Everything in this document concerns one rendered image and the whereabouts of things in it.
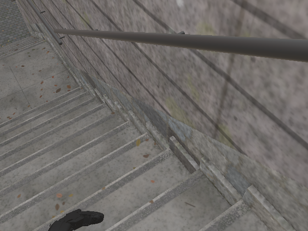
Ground stairs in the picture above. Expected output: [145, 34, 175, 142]
[0, 86, 270, 231]
[0, 36, 44, 58]

